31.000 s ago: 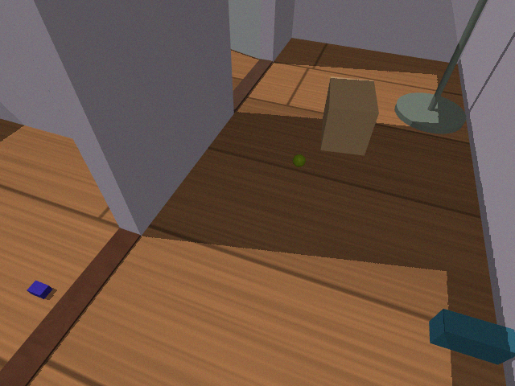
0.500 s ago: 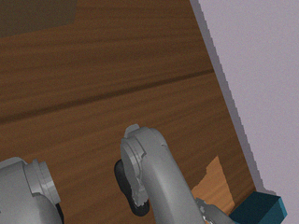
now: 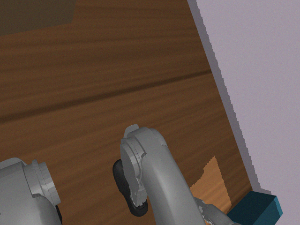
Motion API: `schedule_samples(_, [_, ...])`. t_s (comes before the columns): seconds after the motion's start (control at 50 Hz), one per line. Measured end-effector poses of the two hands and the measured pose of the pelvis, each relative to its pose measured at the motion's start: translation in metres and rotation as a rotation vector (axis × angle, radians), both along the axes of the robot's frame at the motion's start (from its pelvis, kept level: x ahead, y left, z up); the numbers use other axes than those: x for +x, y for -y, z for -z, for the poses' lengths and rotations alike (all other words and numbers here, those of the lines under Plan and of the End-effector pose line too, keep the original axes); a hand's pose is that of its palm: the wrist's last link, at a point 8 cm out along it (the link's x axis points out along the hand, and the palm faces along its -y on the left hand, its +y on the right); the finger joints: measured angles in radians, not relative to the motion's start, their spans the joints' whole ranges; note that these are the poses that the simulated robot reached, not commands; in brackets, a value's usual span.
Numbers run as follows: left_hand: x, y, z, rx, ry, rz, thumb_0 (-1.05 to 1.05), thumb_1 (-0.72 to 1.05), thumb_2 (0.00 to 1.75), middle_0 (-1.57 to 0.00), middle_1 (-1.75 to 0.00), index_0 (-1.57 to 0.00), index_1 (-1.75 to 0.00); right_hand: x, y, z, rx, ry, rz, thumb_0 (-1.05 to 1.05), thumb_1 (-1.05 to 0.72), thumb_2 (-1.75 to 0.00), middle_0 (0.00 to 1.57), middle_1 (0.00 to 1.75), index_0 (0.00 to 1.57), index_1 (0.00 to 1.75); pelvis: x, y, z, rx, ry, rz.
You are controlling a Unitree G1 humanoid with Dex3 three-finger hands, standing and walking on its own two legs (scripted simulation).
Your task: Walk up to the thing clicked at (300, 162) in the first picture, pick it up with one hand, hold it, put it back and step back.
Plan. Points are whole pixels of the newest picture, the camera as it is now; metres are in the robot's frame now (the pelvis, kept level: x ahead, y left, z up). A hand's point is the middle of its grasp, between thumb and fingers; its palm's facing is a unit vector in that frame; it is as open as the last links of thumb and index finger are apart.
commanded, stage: open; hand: left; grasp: from above
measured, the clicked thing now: out of the picture +0.44 +0.34 -0.27
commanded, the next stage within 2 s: withdraw in 0.40 s
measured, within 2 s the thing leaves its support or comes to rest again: neither
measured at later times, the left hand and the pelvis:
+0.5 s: hand out of the picture +0.43 +0.33 -0.25, palm faces -0.43 -0.16 -0.89, open 14.0 cm; pelvis +0.00 +0.00 +0.00, yaw +0 degrees
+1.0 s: hand out of the picture +0.43 +0.35 -0.10, palm faces -0.36 -0.09 -0.93, open 14.1 cm; pelvis +0.00 -0.01 +0.04, yaw +5 degrees
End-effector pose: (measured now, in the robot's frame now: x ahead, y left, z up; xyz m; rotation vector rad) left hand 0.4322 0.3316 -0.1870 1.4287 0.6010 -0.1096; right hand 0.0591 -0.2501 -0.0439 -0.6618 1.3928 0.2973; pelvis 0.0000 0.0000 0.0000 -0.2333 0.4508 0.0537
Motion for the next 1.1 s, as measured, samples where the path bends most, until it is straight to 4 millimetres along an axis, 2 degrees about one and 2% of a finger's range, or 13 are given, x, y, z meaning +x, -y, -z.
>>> schedule_samples(0.26, [0.000, 0.002, 0.000, -0.004, -0.003, 0.004, 0.00, -0.48, 0.96, -0.12, -0.98, -0.12, -0.98, -0.004, 0.000, -0.002, -0.002, -0.006, 0.005, 0.00, -0.90, -0.90, 0.20, 0.30, 0.20, 0.30, -0.001, 0.000, -0.001, 0.000, 0.003, 0.001])
schedule_samples(0.56, [0.001, 0.003, 0.001, -0.003, 0.001, 0.014, 0.00, -0.49, 0.98, -0.09, -1.02, -0.09, -1.02, -0.004, -0.001, -0.004, -0.007, -0.012, 0.001, 0.00, -0.89, -0.90, 0.20, 0.30, 0.20, 0.30, -0.001, 0.000, -0.003, -0.002, -0.001, 0.000])
schedule_samples(0.66, [0.006, 0.000, -0.006, 0.006, 0.041, 0.012, 0.00, -0.49, 0.97, -0.09, -1.01, -0.09, -1.01, -0.001, 0.000, -0.003, -0.004, -0.009, 0.009, 0.00, -0.90, -0.90, 0.20, 0.30, 0.20, 0.30, 0.000, 0.000, -0.004, -0.002, -0.010, -0.001])
schedule_samples(0.74, [0.013, -0.003, -0.028, 0.023, 0.111, 0.020, 0.00, -0.49, 0.97, -0.09, -1.00, -0.10, -1.00, 0.004, 0.001, 0.001, 0.021, -0.007, 0.032, 0.00, -0.90, -0.90, 0.20, 0.30, 0.20, 0.30, 0.003, 0.002, -0.006, 0.003, -0.036, -0.005])
schedule_samples(0.84, [0.012, -0.009, -0.073, 0.067, 0.154, 0.006, 0.00, -0.50, 0.98, -0.09, -0.99, -0.09, -0.99, 0.022, 0.002, 0.009, 0.067, 0.041, 0.102, 0.00, -0.90, -0.90, 0.20, 0.30, 0.20, 0.30, 0.007, 0.003, -0.013, 0.017, -0.084, -0.017])
schedule_samples(0.92, [0.005, -0.015, -0.111, 0.095, 0.109, -0.021, 0.00, -0.50, 0.98, -0.09, -0.99, -0.09, -0.99, 0.042, 0.001, 0.014, 0.108, 0.099, 0.149, 0.00, -0.90, -0.90, 0.20, 0.30, 0.20, 0.30, 0.006, 0.004, -0.023, 0.038, -0.106, -0.034])
schedule_samples(1.02, [-0.003, -0.015, -0.154, 0.089, 0.047, -0.025, 0.00, -0.51, 0.99, -0.09, -0.99, -0.09, -1.00, 0.060, -0.001, 0.011, 0.136, 0.147, 0.182, 0.00, -0.90, -0.90, 0.20, 0.30, 0.20, 0.30, 0.001, 0.006, -0.042, 0.065, -0.117, -0.059])
schedule_samples(1.1, [-0.006, -0.010, -0.177, 0.069, 0.000, -0.001, 0.00, -0.51, 1.00, -0.09, -0.99, -0.09, -1.01, 0.065, 0.002, 0.003, 0.122, 0.164, 0.190, 0.00, -0.90, -0.90, 0.20, 0.30, 0.20, 0.30, -0.003, 0.009, -0.055, 0.082, -0.117, -0.074])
